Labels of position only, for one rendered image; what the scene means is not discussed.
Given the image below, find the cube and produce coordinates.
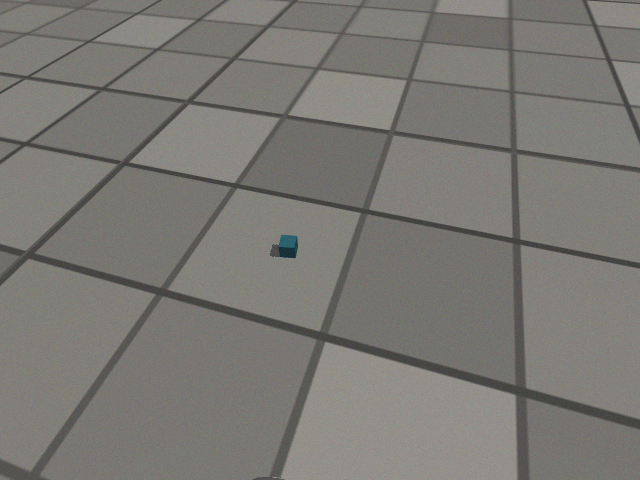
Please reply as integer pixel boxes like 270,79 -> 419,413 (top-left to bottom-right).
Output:
278,235 -> 298,258

